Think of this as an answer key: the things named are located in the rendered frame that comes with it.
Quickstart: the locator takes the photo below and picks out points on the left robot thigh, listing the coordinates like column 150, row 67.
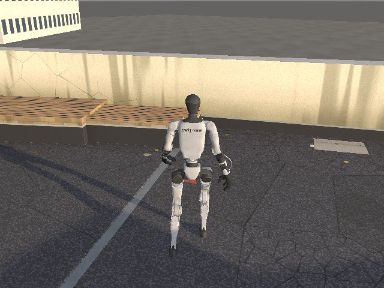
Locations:
column 177, row 185

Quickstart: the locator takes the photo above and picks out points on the robot right hand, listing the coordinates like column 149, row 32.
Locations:
column 228, row 180

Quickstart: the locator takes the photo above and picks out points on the right robot upper arm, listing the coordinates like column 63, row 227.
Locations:
column 210, row 126

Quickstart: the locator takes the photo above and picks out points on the robot left foot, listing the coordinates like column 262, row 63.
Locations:
column 172, row 251

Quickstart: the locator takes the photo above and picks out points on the right robot forearm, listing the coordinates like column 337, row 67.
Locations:
column 222, row 162

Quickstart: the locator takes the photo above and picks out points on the robot left hand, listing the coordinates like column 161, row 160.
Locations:
column 167, row 162

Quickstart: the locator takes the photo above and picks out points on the left robot forearm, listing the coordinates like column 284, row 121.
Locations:
column 165, row 154

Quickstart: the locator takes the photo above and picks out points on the left robot upper arm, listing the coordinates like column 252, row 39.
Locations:
column 170, row 134

